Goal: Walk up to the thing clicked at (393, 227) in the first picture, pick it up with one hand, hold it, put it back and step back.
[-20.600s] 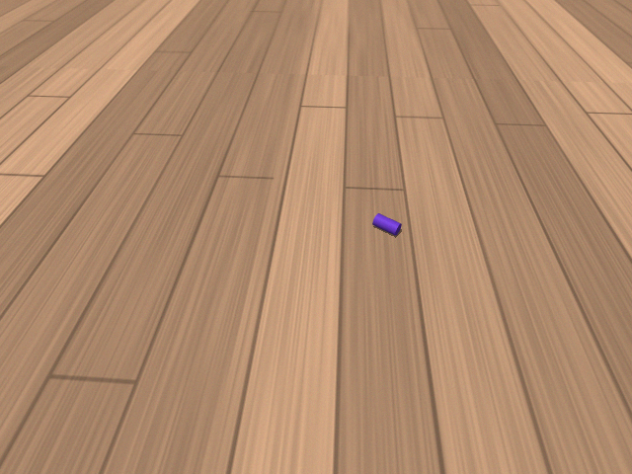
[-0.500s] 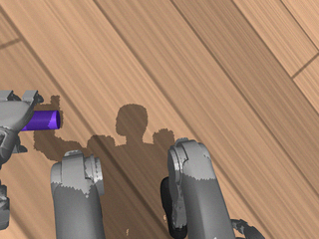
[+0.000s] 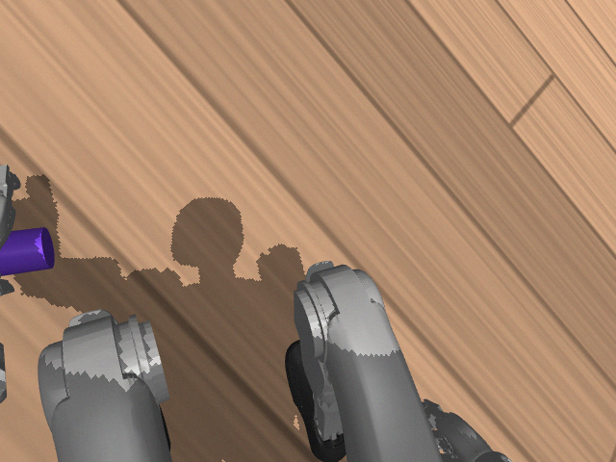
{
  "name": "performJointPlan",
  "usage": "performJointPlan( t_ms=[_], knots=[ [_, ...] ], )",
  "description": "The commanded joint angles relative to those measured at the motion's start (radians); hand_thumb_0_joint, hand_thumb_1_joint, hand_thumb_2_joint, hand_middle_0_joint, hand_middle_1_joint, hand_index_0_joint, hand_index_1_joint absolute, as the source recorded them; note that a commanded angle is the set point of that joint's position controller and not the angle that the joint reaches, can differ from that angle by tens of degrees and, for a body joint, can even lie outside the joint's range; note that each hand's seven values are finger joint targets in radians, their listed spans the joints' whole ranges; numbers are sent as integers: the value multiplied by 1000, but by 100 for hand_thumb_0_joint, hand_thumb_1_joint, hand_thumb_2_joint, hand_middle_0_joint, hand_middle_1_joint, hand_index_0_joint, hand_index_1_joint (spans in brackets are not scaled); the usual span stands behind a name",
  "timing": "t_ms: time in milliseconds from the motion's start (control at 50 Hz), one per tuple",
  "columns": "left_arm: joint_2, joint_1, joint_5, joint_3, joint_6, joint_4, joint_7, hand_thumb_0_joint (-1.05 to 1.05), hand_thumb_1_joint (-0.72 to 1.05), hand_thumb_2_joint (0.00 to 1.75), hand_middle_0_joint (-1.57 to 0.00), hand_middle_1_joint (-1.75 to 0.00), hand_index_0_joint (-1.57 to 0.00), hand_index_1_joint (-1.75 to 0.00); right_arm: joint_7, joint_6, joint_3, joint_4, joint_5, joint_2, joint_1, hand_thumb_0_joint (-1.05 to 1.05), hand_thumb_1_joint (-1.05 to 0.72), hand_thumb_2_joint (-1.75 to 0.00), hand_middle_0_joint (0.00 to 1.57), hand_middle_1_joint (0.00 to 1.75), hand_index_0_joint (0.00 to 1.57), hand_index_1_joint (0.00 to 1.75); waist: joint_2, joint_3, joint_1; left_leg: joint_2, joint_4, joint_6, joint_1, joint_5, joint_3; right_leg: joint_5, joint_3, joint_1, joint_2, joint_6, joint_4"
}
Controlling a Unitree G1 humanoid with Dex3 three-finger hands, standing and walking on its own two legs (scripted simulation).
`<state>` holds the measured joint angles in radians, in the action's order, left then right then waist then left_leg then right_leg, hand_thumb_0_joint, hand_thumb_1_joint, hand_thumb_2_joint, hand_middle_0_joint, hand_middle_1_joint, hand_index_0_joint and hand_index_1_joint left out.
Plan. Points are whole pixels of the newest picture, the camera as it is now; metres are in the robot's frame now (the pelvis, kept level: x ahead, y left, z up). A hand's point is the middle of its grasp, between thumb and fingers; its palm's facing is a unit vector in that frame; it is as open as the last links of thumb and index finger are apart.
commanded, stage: rest palm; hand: left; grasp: from above
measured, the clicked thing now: out of the picture +0.42 +0.32 -0.26
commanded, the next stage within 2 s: close in 0.98 s
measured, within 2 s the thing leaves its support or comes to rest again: neither
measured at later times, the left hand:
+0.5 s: hand (5, 266) +0.39 +0.30 -0.22, palm faces -0.41 -0.09 -0.91, open 14.2 cm
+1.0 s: hand out of the picture +0.40 +0.33 -0.24, palm faces -0.51 -0.15 -0.85, open 14.2 cm
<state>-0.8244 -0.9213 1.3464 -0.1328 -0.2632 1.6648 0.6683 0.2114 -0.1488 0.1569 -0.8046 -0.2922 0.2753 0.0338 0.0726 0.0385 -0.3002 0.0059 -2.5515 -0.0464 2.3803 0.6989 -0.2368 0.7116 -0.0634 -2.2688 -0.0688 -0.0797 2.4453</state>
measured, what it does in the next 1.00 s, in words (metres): stands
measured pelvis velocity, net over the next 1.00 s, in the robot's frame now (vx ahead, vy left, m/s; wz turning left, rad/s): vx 0.00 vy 0.01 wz -0.04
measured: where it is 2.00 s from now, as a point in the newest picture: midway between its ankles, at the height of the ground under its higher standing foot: (242, 450)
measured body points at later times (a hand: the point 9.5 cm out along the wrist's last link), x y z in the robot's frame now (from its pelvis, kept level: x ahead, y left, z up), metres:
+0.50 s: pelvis +0.00 +0.00 +0.00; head +0.23 +0.12 +0.37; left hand +0.41 +0.30 -0.17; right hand +0.08 -0.27 -0.08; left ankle +0.07 +0.14 -0.26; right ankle +0.10 -0.13 -0.26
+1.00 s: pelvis +0.00 +0.01 +0.00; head +0.26 +0.12 +0.35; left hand +0.42 +0.33 -0.19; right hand +0.07 -0.25 -0.08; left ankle +0.07 +0.14 -0.26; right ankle +0.10 -0.13 -0.26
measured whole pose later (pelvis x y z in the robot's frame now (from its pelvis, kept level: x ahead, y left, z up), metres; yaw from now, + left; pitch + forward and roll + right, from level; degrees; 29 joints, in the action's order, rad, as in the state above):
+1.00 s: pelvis +0.00 +0.01 +0.00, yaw -2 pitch +27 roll -13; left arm -0.92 -0.88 1.27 -0.13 -0.32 1.64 0.56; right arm 0.28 -0.18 0.21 -0.77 -0.31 0.29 0.04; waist 0.10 0.13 -0.30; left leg 0.00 -2.59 -0.04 2.34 0.74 -0.28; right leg 0.73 -0.10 -2.21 -0.07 -0.09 2.44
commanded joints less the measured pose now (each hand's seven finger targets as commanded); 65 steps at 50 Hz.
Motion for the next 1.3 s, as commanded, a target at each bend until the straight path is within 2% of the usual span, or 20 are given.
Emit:
performJointPlan(
  t_ms=[0,40,60,200,320,440,540,620,680,700,720,760,840,920,1020,1040,1140,1160,1220,1280],
  knots=[
    [-266,-188,-39,-32,0,-64,-13,0,-55,100,-5,-97,-5,-98,-6,-17,-77,43,-3,302,161,0,-90,-90,20,30,20,30,-366,-647,9,-1,228,64,-513,-209,157,-291,-148,335,-11,94,-206],
    [-310,-129,-46,-82,-9,-57,-33,0,-54,100,-6,-98,-5,-98,-2,-9,-79,24,-12,308,190,0,-90,-90,20,30,20,30,-385,-649,16,1,238,61,-526,-240,146,-314,-162,361,-15,92,-201],
    [-301,-115,-57,-82,-17,-65,-48,0,-55,100,-6,-97,-5,-97,-1,-4,-72,29,-9,288,186,0,-90,-90,20,30,20,30,-378,-648,26,1,238,59,-525,-239,142,-312,-163,362,-15,94,-204],
    [-292,-172,-65,-48,-126,-178,-97,0,-55,101,-6,-97,-5,-98,9,23,-54,29,-15,294,200,0,-90,-90,20,30,20,30,-366,-634,-16,12,203,58,-527,-254,129,-346,-164,406,-23,87,-221],
    [-289,-137,7,-30,-198,-173,-8,0,-52,98,-6,-96,-6,-96,6,33,-56,25,-32,315,146,0,-89,-90,20,30,20,30,-408,-598,1,14,231,47,-572,-178,128,-249,-178,354,-32,95,-216],
    [-230,-134,80,30,-114,-138,148,0,-54,100,-6,-94,-4,-95,8,14,-71,0,-42,321,90,0,-89,-90,20,30,20,30,-398,-565,9,12,265,42,-536,-105,127,-173,-178,260,-43,111,-225],
    [-171,-180,42,81,6,-71,206,0,-54,100,-6,-94,-4,-95,33,-25,-80,2,-22,323,75,0,-90,-90,20,30,20,30,-376,-538,-13,12,240,51,-478,-127,127,-205,-164,227,-41,104,-222],
    [-168,-223,-9,81,68,-45,163,0,-52,97,-6,-98,-6,-97,52,-59,-80,4,-8,342,86,0,-90,-90,20,30,20,30,-389,-532,-28,17,236,56,-498,-119,123,-212,-166,229,-31,96,-221],
    [-253,-270,-47,14,75,-75,109,0,-51,95,-6,-100,-6,-99,57,-83,-77,41,3,362,91,0,-91,-90,20,30,20,30,-394,-545,-21,17,242,60,-502,-105,118,-202,-164,261,-21,94,-225],
    [-237,-259,-57,29,77,-47,86,0,-52,96,-6,-100,-6,-100,56,-85,-71,27,9,348,89,0,-91,-91,20,30,20,30,-399,-551,-8,20,250,56,-507,-99,112,-193,-162,255,-24,100,-219],
    [-307,-227,-59,-39,71,-34,70,0,-51,95,-6,-102,-7,-100,55,-85,-76,26,4,364,118,0,-91,-91,20,30,20,30,-391,-566,-17,19,239,59,-509,-122,111,-216,-171,287,-23,94,-212],
    [-299,-197,-69,-54,56,-26,25,0,-51,94,-5,-102,-6,-100,51,-83,-69,35,4,343,135,0,-91,-91,20,30,20,30,-392,-569,-21,17,241,57,-516,-146,108,-230,-175,313,-20,92,-205],
    [-265,-185,-82,-12,0,-71,-55,0,-53,95,-5,-101,-6,-101,52,-70,-55,40,-2,321,126,0,-91,-91,20,30,20,30,-441,-586,-30,17,234,50,-553,-200,103,-285,-187,339,-26,89,-194],
    [-248,-178,-89,16,-84,-130,-85,0,-53,97,-6,-100,-6,-99,51,-43,-33,41,-7,329,152,0,-90,-90,20,30,20,30,-422,-587,-48,21,212,44,-579,-276,95,-350,-203,385,-30,88,-197],
    [-287,-118,-37,-12,-172,-136,-27,0,-52,98,-6,-98,-6,-98,52,-13,-8,52,-24,325,136,0,-90,-90,20,30,20,30,-424,-596,-27,25,201,44,-593,-284,103,-362,-206,414,-39,91,-191],
    [-276,-120,-30,-9,-181,-149,-2,0,-52,98,-6,-96,-5,-97,48,-8,-29,38,-26,349,137,0,-90,-90,20,30,20,30,-417,-600,-29,25,213,42,-596,-272,99,-350,-209,406,-42,88,-197],
    [-287,-102,60,14,-140,-145,144,0,-41,93,-10,-96,-11,-94,42,-8,-25,20,-39,347,84,0,-88,-89,20,30,20,30,-419,-554,-2,28,243,42,-553,-160,102,-242,-200,335,-51,106,-212],
    [-276,-98,66,19,-117,-129,171,0,-41,92,-10,-96,-11,-94,45,-16,-29,28,-43,348,87,0,-88,-89,20,30,20,30,-412,-539,-14,27,242,42,-546,-141,103,-223,-201,321,-50,104,-213],
    [-230,-107,62,56,-42,-105,235,0,-41,92,-10,-95,-11,-94,52,-34,-49,26,-34,350,74,0,-88,-89,20,30,20,30,-392,-514,-26,26,248,42,-510,-104,107,-191,-188,295,-56,104,-232],
    [-210,-178,20,88,44,-93,241,0,-40,90,-10,-96,-12,-94,61,-59,-56,16,-10,340,75,0,-89,-89,20,30,20,30,-379,-466,-41,27,247,46,-450,-47,114,-136,-161,261,-46,102,-260]
  ],
)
